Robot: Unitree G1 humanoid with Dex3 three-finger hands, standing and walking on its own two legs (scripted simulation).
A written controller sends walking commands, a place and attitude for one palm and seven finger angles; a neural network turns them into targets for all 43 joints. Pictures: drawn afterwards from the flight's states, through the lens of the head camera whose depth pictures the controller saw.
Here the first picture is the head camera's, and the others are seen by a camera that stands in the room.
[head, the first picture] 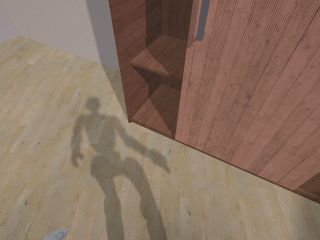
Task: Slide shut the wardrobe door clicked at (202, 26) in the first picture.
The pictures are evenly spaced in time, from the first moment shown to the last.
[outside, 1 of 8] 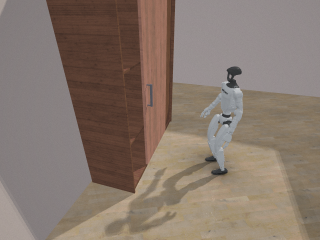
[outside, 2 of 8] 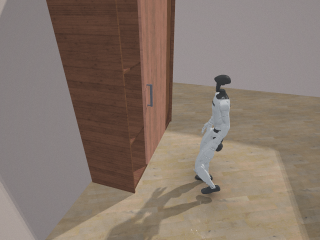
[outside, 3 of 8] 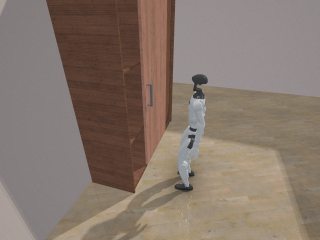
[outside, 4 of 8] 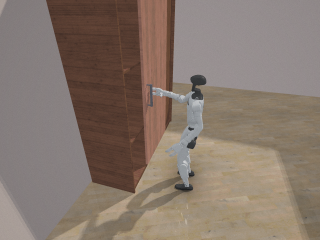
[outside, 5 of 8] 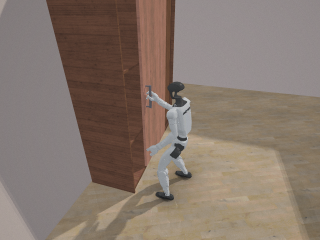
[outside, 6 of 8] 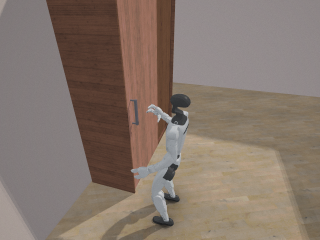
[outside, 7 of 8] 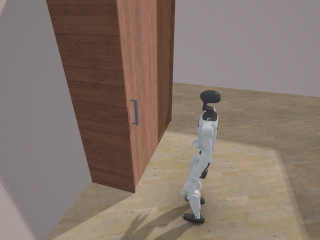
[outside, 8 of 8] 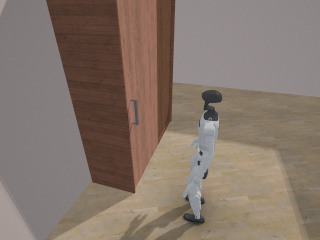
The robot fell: no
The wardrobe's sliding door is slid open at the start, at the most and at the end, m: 0.41 0.41 0.00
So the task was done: yes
